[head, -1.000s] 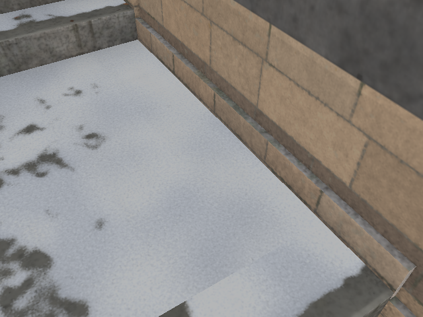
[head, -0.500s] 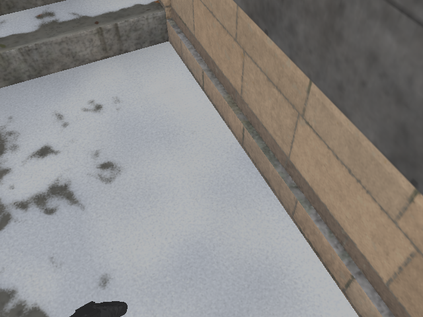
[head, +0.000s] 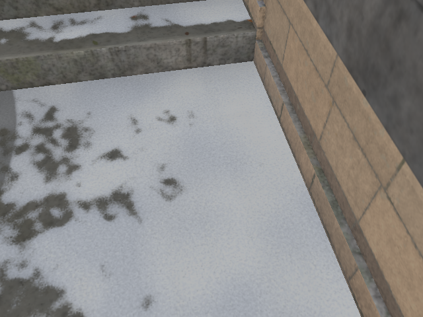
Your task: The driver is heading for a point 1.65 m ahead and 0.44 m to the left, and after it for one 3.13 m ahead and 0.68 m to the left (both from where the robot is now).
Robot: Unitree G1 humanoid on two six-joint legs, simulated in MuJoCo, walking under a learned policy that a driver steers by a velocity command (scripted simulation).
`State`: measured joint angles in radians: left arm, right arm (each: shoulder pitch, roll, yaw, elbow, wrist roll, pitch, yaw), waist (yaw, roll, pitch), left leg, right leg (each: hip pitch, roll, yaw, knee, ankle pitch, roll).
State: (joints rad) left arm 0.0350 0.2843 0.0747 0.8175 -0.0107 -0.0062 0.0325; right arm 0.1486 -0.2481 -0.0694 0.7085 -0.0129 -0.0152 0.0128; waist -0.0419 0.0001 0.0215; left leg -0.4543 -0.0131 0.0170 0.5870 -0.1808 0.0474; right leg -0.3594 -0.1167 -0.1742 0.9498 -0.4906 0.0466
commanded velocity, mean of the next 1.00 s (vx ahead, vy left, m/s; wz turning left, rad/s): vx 0.02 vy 0.00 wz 0.45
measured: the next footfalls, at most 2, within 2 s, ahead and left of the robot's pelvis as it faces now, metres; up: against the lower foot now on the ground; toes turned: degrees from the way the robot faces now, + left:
right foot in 0.32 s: +0.09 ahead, -0.14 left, +0.00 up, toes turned +16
left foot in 0.68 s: +0.00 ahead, +0.11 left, +0.00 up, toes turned +25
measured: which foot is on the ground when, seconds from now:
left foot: down 0.00-0.34, up 0.36-0.66, down 0.68-1.00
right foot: up 0.00-0.30, down 0.32-0.68, up 0.70-1.00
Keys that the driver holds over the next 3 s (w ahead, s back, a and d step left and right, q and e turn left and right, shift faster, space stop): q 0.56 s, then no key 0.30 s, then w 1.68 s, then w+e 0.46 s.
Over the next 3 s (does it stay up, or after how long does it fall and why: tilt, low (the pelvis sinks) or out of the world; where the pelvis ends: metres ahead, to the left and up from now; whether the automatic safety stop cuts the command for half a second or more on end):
stays up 0.89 0.44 0.02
